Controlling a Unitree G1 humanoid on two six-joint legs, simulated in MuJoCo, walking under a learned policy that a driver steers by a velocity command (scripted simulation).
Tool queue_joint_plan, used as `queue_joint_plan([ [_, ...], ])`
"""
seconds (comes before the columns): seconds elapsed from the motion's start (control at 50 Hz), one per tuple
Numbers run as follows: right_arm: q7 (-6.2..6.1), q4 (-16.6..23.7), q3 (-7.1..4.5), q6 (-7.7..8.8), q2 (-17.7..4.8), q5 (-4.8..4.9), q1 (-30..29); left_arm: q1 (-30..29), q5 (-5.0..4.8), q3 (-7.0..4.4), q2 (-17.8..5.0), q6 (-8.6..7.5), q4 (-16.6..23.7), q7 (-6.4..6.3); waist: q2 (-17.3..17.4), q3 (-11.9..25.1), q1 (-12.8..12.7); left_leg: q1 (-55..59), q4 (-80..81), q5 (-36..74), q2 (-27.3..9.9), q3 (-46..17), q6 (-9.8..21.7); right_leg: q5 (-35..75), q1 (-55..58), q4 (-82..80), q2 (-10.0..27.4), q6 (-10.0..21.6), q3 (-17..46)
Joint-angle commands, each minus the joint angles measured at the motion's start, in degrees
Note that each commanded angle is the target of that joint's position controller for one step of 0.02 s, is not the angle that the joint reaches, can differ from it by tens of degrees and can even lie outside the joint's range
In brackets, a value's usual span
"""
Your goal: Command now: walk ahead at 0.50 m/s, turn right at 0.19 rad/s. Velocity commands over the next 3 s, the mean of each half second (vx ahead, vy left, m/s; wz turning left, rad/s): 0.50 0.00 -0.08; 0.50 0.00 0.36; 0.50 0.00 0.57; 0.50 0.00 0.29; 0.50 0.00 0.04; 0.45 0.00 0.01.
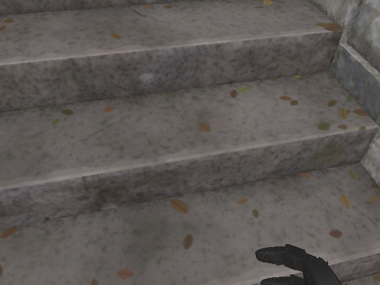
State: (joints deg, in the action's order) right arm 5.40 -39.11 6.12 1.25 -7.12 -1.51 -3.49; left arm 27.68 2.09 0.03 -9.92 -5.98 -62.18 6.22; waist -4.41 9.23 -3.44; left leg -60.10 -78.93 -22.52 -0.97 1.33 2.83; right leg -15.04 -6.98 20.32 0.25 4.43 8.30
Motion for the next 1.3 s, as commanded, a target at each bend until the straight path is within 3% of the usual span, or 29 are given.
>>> queue_joint_plan([
  [0.02, 0.00, -4.7, -6.26, 1.16, -16.5, -0.10, 22.8, 4.6, 1.97, -4.34, -10.6, -1.17, 2.6, 1.14, 5.7, 15.2, 6.2, 48.6, 17.2, 28.7, -0.9, -11.4, 10.6, 75.8, -11.3, 24.0, 5.4, 6.5, 1.8],
  [0.04, -1.19, -9.6, -7.54, 1.20, -18.1, -0.79, 36.8, 4.4, 3.50, -3.29, -5.3, 0.07, 3.0, 2.45, 17.4, 17.6, 12.1, 65.0, 40.2, 3.9, -10.5, -40.4, 18.8, 29.7, -34.3, 39.5, -4.2, 4.4, 3.3],
  [0.06, -2.21, -11.3, -8.48, 1.66, -19.8, -2.32, 42.9, -4.1, 1.90, -3.75, -3.4, 1.57, 3.4, 2.65, 22.4, 5.6, 17.5, 57.4, 53.0, -25.5, -13.1, -57.2, 17.1, 9.6, -48.9, 66.5, -9.6, 4.8, 9.8],
  [0.08, -2.83, -13.4, -8.55, 3.45, -18.8, -1.10, 38.8, -8.7, -0.01, -3.40, -2.1, 0.96, 5.2, 1.39, 19.9, -5.8, 14.6, 49.2, 52.5, -33.2, -12.0, -52.8, 14.1, 12.4, -58.4, 78.4, -7.8, 5.6, 8.6],
  [0.14, -2.66, -15.4, -5.57, 2.52, -4.0, -0.51, 21.1, -12.3, 0.46, -2.24, -2.9, 0.72, 6.5, -1.61, 3.1, -5.4, 4.1, 35.3, 50.6, -14.9, -11.0, -34.6, 13.3, 17.2, -55.3, 84.3, -3.7, 8.9, 7.7],
  [0.18, -3.53, -15.6, -4.61, 2.66, -0.3, -0.44, 14.0, -11.0, 1.13, -0.94, -1.1, 2.32, 6.4, -2.41, 5.7, -6.0, 0.1, 32.0, 54.7, -9.9, -8.5, -27.1, 11.9, 10.6, -57.6, 86.9, -2.2, 8.5, 6.3],
  [0.28, -1.35, -14.3, -5.04, 7.35, -5.9, -2.56, 17.7, -17.4, 1.89, -1.30, -7.3, 4.68, 10.8, -0.76, 8.2, -6.6, 1.2, 26.9, 61.5, 3.2, -7.1, -10.2, 10.0, 14.2, -52.0, 79.8, 3.9, 3.0, -6.5],
  [0.34, -1.63, -19.5, -4.82, 6.75, -5.9, -3.98, 32.0, -24.3, 1.34, 0.20, -5.2, 4.59, 14.6, -2.59, 9.7, -8.3, 7.7, 48.9, 59.9, 6.8, -12.2, -15.2, 13.2, 4.5, -74.3, 91.7, 4.6, 4.7, -5.2],
  [0.36, -6.20, -21.2, -7.11, 6.81, -7.0, 3.24, 36.0, -28.5, 0.21, 0.20, 0.9, 4.45, 19.5, -5.18, 4.3, -13.1, 4.3, 45.1, 65.3, -3.6, -12.5, -17.9, 11.5, 3.9, -66.2, 83.8, 6.1, 0.4, -7.3],
  [0.46, -9.75, -23.8, -8.98, 7.70, -9.5, -1.81, 42.3, -42.4, 0.16, -0.41, -0.6, 4.31, 30.6, -6.14, 11.4, -18.4, 10.1, 72.9, 67.8, 6.1, -17.9, -20.0, 11.7, -14.9, -91.3, 89.1, 7.9, -1.6, -8.0],
  [0.5, -10.05, -24.0, -9.14, 7.70, -6.8, -0.73, 44.2, -48.7, -0.21, 0.11, 0.1, 3.95, 35.6, -5.73, 11.8, -19.5, 11.1, 73.2, 72.4, 9.2, -16.2, -17.2, 10.2, -18.5, -89.1, 77.8, 10.0, -1.7, -8.9],
  [0.52, -5.18, -27.2, -6.48, 5.40, -2.3, -3.54, 46.7, -54.5, 3.24, 5.07, 6.6, 5.56, 36.8, -3.60, 8.5, -2.9, 10.4, 80.6, 69.6, 10.4, -20.4, -17.8, 7.4, -11.4, -86.3, 58.7, 11.2, 4.3, -4.7],
  [0.56, 1.91, -23.6, -7.55, 4.15, -6.5, -0.95, 38.0, -58.3, 2.00, 5.14, 4.4, 7.80, 35.5, -1.76, 13.4, -9.2, 6.5, 46.8, 80.9, 22.3, -17.3, -10.5, 10.3, -23.4, -51.7, 54.2, 4.5, 5.2, -13.6],
  [0.6, 2.46, -18.4, -8.15, 7.54, -12.4, -0.10, 31.8, -39.7, -3.26, 1.19, -5.5, 5.10, 29.5, -0.41, 13.9, 2.3, -2.4, 50.6, 67.4, 86.3, -12.0, -0.2, 7.0, -2.3, -25.3, 53.5, -2.9, 4.8, -20.0],
  [0.62, 2.03, -18.7, -9.23, 8.86, -15.4, 0.70, 34.0, -32.6, -1.96, 0.48, -7.9, 4.67, 27.6, -0.71, 13.8, 6.8, -4.2, 46.4, 57.4, 89.3, -10.4, -1.4, 3.4, 1.9, -12.5, 46.9, -2.5, 5.4, -15.1],
  [0.66, 3.14, -19.2, -8.21, 7.65, -6.8, -2.17, 39.6, 0.1, 2.81, -1.30, -12.5, 4.91, 15.4, -1.73, -8.1, 27.3, -8.5, 19.3, 24.6, 13.4, 1.1, -10.6, 1.1, 25.4, 28.7, 24.8, 16.3, 13.0, 25.2],
  [0.68, 3.81, -19.0, -10.12, 6.20, -7.7, -0.44, 37.1, 9.9, 2.72, -3.82, -16.6, 3.88, 9.4, -2.85, -9.4, 21.3, -9.6, 17.7, -4.0, 15.2, 4.2, -18.4, 2.1, 12.2, 17.6, 14.3, 19.8, 12.7, 36.8],
  [0.72, 1.14, -19.1, -9.68, 6.39, -1.9, -1.03, 27.9, -3.0, 0.20, -2.48, -12.9, 0.52, 6.8, -4.09, -10.8, 2.5, -2.9, 7.8, -29.7, 22.9, 2.6, -18.2, 5.5, -1.7, -8.0, 11.4, 19.3, 10.4, 26.7],
  [0.8, -1.01, -16.7, -7.23, 3.72, -0.6, -0.34, 21.3, -20.0, 1.77, 2.24, 5.3, 1.87, 5.0, -3.07, 9.2, -1.2, 8.0, 1.3, -38.3, 27.4, -1.8, -15.6, 11.7, 4.9, -20.3, 6.4, 21.2, 6.8, 12.1],
  [0.86, 0.65, -14.2, -7.75, 2.66, -3.3, 0.89, 16.5, -23.5, 1.50, 0.98, 3.3, 0.09, 5.6, -4.43, 5.2, -4.8, 10.1, 3.0, -31.7, 21.5, -2.7, -11.5, 11.5, 7.2, -23.7, 0.7, 16.0, 4.4, -7.0],
  [0.92, 2.15, -12.9, -6.32, 2.15, -1.6, 0.50, 10.6, -15.8, 4.18, 0.73, 2.6, -0.40, 1.4, -4.93, 3.7, -8.0, 7.3, -11.1, -49.0, 15.7, -0.4, -8.0, 14.9, 8.2, -14.5, -2.7, 14.4, 8.8, -12.7],
  [1.04, -1.21, -3.3, -3.95, 1.23, -3.0, 1.73, -7.0, 3.3, 8.56, 2.03, 1.4, -0.08, -6.8, -3.95, 4.2, -6.2, 1.9, -28.5, -33.5, 14.6, -3.8, -3.8, 15.7, 15.3, 9.2, -6.6, 14.5, 7.2, -16.9],
  [1.08, -2.04, -0.3, -3.42, -1.30, -2.7, 1.06, -13.2, 4.8, 7.59, 1.96, 0.7, -0.22, -6.2, -2.65, 1.5, -6.0, 0.6, -21.5, -18.7, 16.9, -5.8, 1.5, 13.1, 20.1, 7.8, -11.2, 15.6, 8.1, -19.0],
  [1.12, -0.50, 1.9, -2.35, -4.08, -0.5, 0.99, -20.9, 4.0, 2.72, 0.52, -4.9, -0.47, -4.2, -0.17, 0.7, -8.7, 0.0, -2.7, -5.1, -6.1, -1.5, 10.7, 7.5, 38.1, -2.5, -17.5, 19.0, 10.2, -22.0],
  [1.2, -1.00, -4.7, -5.84, -0.45, -6.6, 2.74, 2.6, -2.3, 2.77, -2.50, -15.5, -2.74, 0.7, -1.08, -6.2, -3.1, 10.7, 20.7, 10.3, 5.3, 9.3, 9.9, 7.1, 105.0, 7.3, 6.4, 20.8, 5.4, -26.0],
  [1.22, -2.77, -7.0, -6.92, 0.54, -9.6, 4.04, 13.2, 0.0, 4.96, -2.11, -11.9, -3.04, 1.1, -0.78, -2.6, 5.6, 12.1, 46.8, 7.3, 16.9, 7.7, 0.3, 11.2, 97.5, -12.5, 18.1, 17.3, 2.0, -23.7],
  [1.26, -3.21, -16.0, -9.84, -0.46, -17.2, -1.39, 36.9, -7.5, 3.31, -1.64, -6.5, -1.08, 1.9, 2.39, 9.3, 6.4, 17.6, 66.6, 42.7, 6.6, -2.3, -35.9, 17.7, 13.9, -41.2, 50.9, 0.5, 0.5, -13.6],
  [1.28, -4.15, -16.2, -11.77, -0.34, -19.2, -2.66, 37.4, -10.0, 0.08, -1.14, -4.8, -0.15, 3.3, 2.34, 8.0, 4.9, 17.6, 58.7, 49.8, -5.5, -6.1, -48.4, 16.7, 14.1, -44.9, 70.8, -1.0, 1.7, 0.5],
  [1.3, -4.01, -18.7, -10.42, 0.57, -13.6, -1.95, 35.0, -12.0, 0.99, -0.88, -2.4, -0.17, 3.0, 1.26, 9.9, -1.6, 15.4, 48.2, 49.3, -11.4, -5.4, -46.9, 18.4, 18.9, -49.5, 82.3, -1.0, 3.0, 4.3],
])
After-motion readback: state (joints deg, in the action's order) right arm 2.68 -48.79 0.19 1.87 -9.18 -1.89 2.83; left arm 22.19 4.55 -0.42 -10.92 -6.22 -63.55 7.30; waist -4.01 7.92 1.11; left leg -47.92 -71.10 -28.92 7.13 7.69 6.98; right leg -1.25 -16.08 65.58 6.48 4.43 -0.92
